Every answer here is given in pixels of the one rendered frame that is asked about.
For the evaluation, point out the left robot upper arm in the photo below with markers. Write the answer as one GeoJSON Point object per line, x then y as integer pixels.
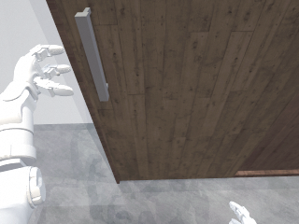
{"type": "Point", "coordinates": [21, 191]}

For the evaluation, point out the wardrobe door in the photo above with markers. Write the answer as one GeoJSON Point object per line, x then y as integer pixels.
{"type": "Point", "coordinates": [279, 149]}
{"type": "Point", "coordinates": [194, 85]}

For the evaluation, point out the robot right hand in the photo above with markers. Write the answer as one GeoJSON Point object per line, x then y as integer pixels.
{"type": "Point", "coordinates": [242, 214]}

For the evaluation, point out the handle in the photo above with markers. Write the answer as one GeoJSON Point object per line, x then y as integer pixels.
{"type": "Point", "coordinates": [86, 33]}

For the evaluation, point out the robot left hand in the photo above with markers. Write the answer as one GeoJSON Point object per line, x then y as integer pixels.
{"type": "Point", "coordinates": [28, 70]}

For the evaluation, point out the left robot forearm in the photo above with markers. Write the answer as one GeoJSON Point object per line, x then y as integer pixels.
{"type": "Point", "coordinates": [17, 106]}

